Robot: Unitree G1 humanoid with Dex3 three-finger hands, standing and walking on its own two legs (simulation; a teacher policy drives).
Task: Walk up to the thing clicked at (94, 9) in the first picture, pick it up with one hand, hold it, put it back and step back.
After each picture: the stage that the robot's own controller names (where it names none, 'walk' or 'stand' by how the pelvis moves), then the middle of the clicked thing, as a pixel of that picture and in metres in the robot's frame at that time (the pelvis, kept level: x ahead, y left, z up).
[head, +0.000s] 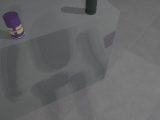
stand; (91, 2) +0.86 -0.02 +0.02
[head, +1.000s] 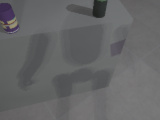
walk; (100, 4) +0.75 -0.03 +0.05
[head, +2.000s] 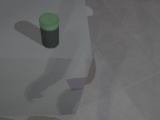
walk; (49, 31) +0.49 +0.16 +0.06
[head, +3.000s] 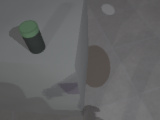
stand; (33, 38) +0.47 +0.23 +0.06
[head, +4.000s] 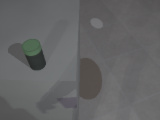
stand; (34, 55) +0.44 +0.21 +0.02
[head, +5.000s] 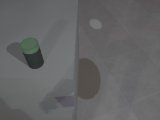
stand; (32, 54) +0.45 +0.22 +0.02
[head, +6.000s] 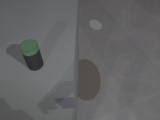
stand; (32, 55) +0.44 +0.22 +0.02
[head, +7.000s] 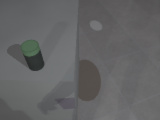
stand; (33, 56) +0.44 +0.22 +0.02
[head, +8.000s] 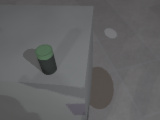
rise first; (46, 60) +0.44 +0.20 +0.03
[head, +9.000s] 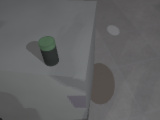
go down; (49, 51) +0.47 +0.19 +0.03
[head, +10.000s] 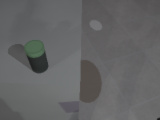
go down; (37, 57) +0.43 +0.18 +0.04
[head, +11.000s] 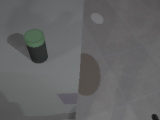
close in; (36, 47) +0.46 +0.18 +0.05
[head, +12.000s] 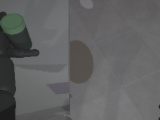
close; (17, 34) +0.47 +0.20 +0.08
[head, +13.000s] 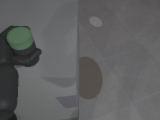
lift; (25, 48) +0.39 +0.19 +0.14
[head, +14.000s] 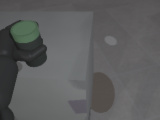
lift; (30, 45) +0.33 +0.17 +0.23
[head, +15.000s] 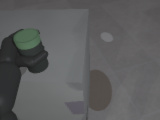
hold; (32, 51) +0.34 +0.17 +0.20
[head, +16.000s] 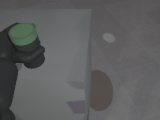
hold; (28, 46) +0.33 +0.18 +0.22
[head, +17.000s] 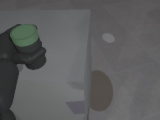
crouch; (30, 48) +0.33 +0.17 +0.21
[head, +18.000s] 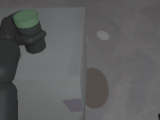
crouch; (31, 32) +0.40 +0.17 +0.22
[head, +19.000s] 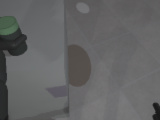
lower; (12, 36) +0.47 +0.21 +0.09
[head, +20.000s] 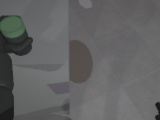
lower; (17, 37) +0.45 +0.20 +0.09
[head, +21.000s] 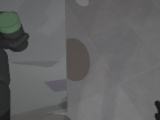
lower; (13, 33) +0.47 +0.20 +0.09
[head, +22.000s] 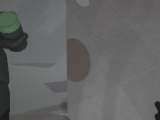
lower; (12, 33) +0.47 +0.21 +0.09
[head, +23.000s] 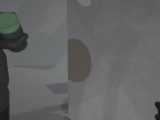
loosen; (12, 33) +0.47 +0.21 +0.08
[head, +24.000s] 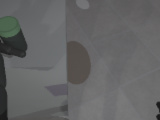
withdraw; (12, 37) +0.46 +0.21 +0.08
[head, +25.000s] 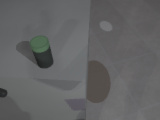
sink last; (42, 52) +0.44 +0.19 +0.06
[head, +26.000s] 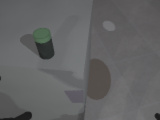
stand; (44, 44) +0.48 +0.20 +0.05
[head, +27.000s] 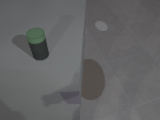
stand; (38, 44) +0.47 +0.20 +0.07
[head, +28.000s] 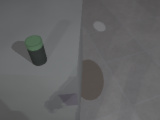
stand; (36, 51) +0.48 +0.22 +0.03
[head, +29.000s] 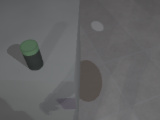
stand; (32, 55) +0.45 +0.23 +0.02
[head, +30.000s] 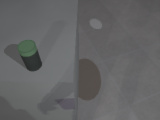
stand; (30, 56) +0.44 +0.23 +0.02
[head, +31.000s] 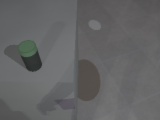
stand; (30, 56) +0.44 +0.23 +0.02
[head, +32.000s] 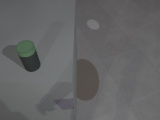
stand; (29, 56) +0.44 +0.23 +0.02
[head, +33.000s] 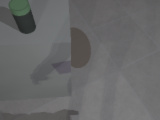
walk; (23, 16) +0.54 +0.24 +0.04
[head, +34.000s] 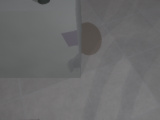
walk; out of the picture +0.79 +0.26 +0.04
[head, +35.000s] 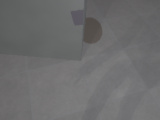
stand; out of the picture +1.09 +0.20 +0.04
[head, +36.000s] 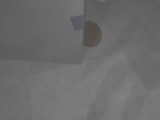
stand; out of the picture +1.06 +0.19 +0.02
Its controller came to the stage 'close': yes
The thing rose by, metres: 0.22
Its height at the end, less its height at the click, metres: +0.00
